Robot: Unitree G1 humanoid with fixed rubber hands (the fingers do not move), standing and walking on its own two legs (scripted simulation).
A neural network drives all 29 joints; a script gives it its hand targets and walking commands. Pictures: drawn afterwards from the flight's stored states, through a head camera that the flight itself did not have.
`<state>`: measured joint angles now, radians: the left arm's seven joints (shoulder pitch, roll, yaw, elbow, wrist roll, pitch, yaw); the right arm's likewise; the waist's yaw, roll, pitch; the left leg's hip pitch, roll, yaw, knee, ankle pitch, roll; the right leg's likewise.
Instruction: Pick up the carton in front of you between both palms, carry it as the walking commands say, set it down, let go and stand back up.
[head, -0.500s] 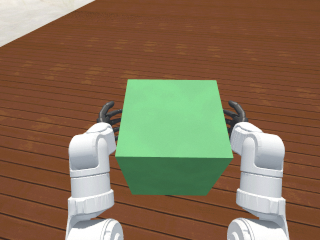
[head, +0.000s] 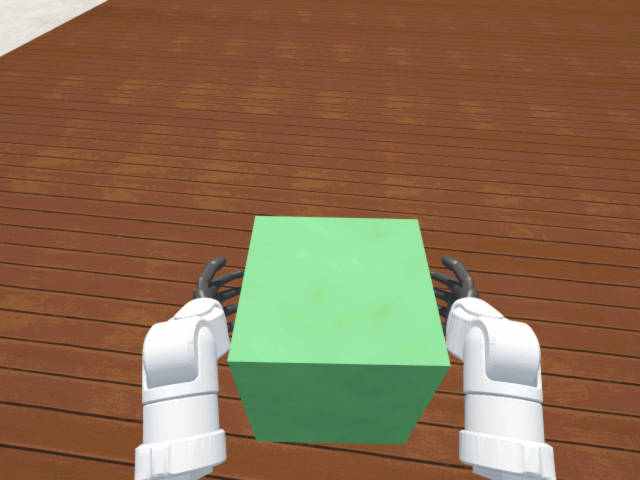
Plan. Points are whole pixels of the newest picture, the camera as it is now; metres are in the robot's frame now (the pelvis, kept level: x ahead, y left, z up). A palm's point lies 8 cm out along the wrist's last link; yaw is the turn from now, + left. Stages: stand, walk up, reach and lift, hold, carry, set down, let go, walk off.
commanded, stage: carry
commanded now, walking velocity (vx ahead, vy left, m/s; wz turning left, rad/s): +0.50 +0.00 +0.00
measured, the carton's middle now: (333, 335) +0.33 +0.00 +0.02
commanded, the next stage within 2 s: none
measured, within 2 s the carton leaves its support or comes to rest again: neither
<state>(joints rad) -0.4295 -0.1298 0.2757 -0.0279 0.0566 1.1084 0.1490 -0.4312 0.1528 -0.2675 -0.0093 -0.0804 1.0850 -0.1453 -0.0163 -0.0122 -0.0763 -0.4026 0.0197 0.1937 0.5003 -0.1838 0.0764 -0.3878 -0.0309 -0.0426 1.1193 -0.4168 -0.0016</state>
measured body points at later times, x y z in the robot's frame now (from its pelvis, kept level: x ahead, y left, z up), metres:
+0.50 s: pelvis +0.34 -0.04 +0.01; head +0.31 -0.05 +0.46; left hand +0.57 +0.12 +0.10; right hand +0.59 -0.18 +0.09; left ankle +0.28 +0.09 -0.65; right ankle +0.36 -0.12 -0.73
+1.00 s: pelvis +0.64 +0.03 +0.01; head +0.65 +0.05 +0.46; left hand +0.89 +0.18 +0.07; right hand +0.89 -0.13 +0.08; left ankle +0.71 +0.11 -0.73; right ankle +0.58 -0.10 -0.67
